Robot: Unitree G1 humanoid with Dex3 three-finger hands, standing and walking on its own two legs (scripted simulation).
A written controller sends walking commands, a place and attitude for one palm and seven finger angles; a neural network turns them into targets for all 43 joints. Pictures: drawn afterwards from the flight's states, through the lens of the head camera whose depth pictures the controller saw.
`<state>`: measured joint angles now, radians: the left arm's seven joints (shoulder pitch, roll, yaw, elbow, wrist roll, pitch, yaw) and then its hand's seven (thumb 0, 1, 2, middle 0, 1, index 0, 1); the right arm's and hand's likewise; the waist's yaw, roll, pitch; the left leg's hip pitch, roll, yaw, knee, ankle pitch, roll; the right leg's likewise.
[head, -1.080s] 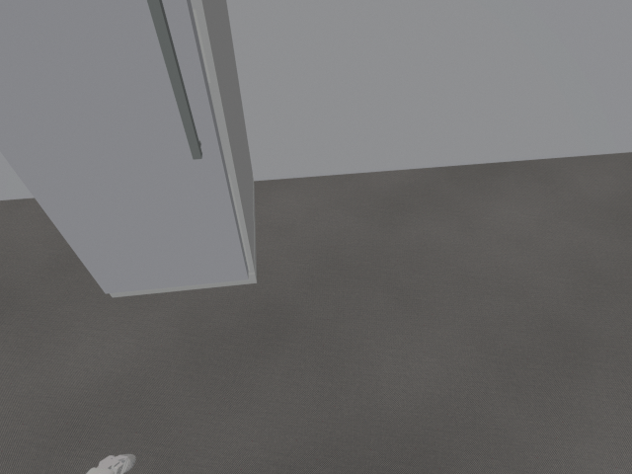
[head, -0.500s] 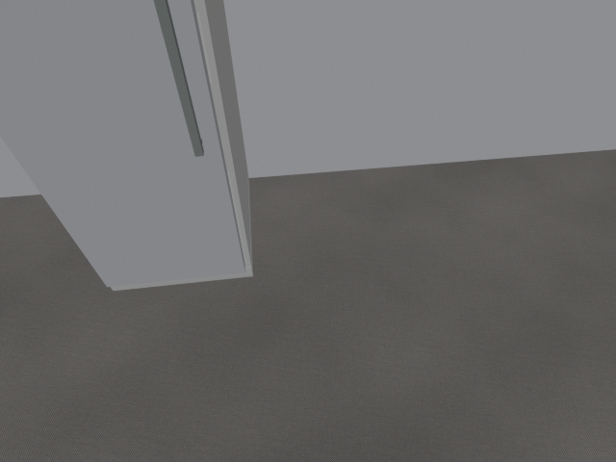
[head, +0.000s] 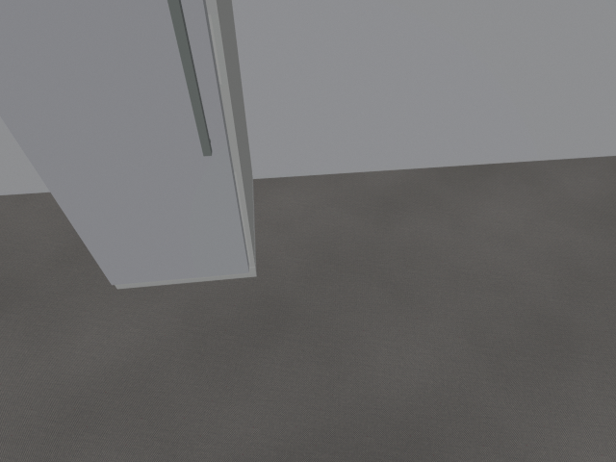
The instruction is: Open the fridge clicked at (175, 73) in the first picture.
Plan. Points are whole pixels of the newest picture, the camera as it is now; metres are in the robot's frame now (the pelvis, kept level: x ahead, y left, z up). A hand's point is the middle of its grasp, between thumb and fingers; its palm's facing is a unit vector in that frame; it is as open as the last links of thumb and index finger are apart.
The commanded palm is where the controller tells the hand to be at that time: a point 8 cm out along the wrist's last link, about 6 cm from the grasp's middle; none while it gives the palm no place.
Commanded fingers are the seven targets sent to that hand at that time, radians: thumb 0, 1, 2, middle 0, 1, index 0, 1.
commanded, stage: look at it before walking up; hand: right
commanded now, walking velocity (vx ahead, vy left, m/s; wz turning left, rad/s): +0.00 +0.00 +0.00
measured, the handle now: (191, 71) +0.84 +0.31 +0.11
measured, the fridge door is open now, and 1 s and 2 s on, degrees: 0 0 0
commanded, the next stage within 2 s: walk to a spot facing it in 0.36 s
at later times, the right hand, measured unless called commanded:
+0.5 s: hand out of the picture +0.08 -0.25 -0.16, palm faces -0.03 +0.94 -0.33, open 7.4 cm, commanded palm none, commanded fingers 0.00 -0.90 -0.90 0.20 0.30 0.20 0.30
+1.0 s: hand out of the picture +0.06 -0.17 -0.17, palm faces -0.18 +0.95 -0.24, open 7.4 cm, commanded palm none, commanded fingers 0.00 -0.90 -0.90 0.20 0.30 0.20 0.30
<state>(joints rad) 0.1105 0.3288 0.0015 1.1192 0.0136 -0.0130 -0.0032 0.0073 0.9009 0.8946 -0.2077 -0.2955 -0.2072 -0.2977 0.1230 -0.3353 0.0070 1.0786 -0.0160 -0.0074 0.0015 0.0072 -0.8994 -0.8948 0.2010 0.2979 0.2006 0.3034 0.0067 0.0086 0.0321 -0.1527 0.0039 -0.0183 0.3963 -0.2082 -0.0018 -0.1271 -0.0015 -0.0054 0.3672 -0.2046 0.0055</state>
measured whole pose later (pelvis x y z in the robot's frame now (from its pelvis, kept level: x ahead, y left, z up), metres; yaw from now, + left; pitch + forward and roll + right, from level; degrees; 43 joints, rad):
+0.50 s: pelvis +0.00 +0.00 +0.00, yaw +0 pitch -2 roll +0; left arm 0.11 0.33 0.00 1.12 0.01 -0.01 0.00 0.01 0.90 0.89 -0.21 -0.30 -0.21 -0.30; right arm 0.14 -0.34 0.01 1.09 -0.02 -0.01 0.00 0.01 -0.90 -0.89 0.20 0.30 0.20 0.30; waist 0.00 0.01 0.04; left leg -0.14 0.00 -0.02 0.37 -0.20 0.00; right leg -0.12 -0.01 0.00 0.35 -0.20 0.01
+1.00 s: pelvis -0.02 +0.01 -0.02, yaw +13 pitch +0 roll -1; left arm 0.13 0.23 0.06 0.96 0.02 0.05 0.01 0.01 0.90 0.89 -0.21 -0.30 -0.21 -0.30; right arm 0.26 -0.19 -0.04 0.92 -0.02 0.04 0.00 0.01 -0.90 -0.89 0.20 0.30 0.20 0.30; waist -0.03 -0.02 0.10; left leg -0.33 -0.07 -0.05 0.59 -0.24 0.06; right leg -0.47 -0.04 -0.01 1.09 -0.39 0.05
